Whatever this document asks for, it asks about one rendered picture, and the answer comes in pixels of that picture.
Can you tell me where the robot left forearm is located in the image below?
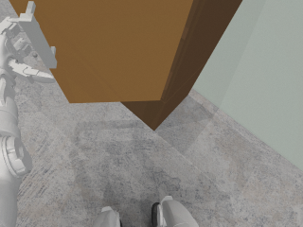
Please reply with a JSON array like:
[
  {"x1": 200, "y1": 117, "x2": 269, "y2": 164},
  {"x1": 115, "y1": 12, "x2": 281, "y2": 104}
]
[{"x1": 0, "y1": 68, "x2": 21, "y2": 140}]

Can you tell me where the robot thigh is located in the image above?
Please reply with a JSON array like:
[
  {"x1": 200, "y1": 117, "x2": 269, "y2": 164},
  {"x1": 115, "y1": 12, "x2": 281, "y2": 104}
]
[
  {"x1": 157, "y1": 200, "x2": 199, "y2": 227},
  {"x1": 92, "y1": 210, "x2": 120, "y2": 227}
]

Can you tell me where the robot left upper arm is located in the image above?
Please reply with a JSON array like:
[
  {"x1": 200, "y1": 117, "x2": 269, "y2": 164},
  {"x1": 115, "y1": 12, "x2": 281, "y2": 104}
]
[{"x1": 0, "y1": 135, "x2": 33, "y2": 227}]

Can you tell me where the right robot thigh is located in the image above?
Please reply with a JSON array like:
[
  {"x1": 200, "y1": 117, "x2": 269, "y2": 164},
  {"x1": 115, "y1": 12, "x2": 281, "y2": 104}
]
[{"x1": 157, "y1": 200, "x2": 199, "y2": 227}]

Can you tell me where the robot left hand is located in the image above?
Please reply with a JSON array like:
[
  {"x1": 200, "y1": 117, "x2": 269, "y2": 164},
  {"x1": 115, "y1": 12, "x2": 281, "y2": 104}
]
[{"x1": 0, "y1": 16, "x2": 56, "y2": 84}]

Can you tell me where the left robot thigh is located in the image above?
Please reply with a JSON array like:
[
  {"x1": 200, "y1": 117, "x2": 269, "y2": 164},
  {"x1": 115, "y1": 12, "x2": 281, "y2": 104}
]
[{"x1": 92, "y1": 210, "x2": 120, "y2": 227}]

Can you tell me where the handle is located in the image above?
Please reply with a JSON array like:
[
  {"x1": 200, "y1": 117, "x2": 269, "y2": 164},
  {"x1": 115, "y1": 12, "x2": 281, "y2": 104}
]
[{"x1": 18, "y1": 1, "x2": 57, "y2": 69}]

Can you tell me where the cupboard door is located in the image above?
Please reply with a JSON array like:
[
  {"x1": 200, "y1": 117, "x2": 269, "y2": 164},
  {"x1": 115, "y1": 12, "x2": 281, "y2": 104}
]
[{"x1": 9, "y1": 0, "x2": 193, "y2": 104}]

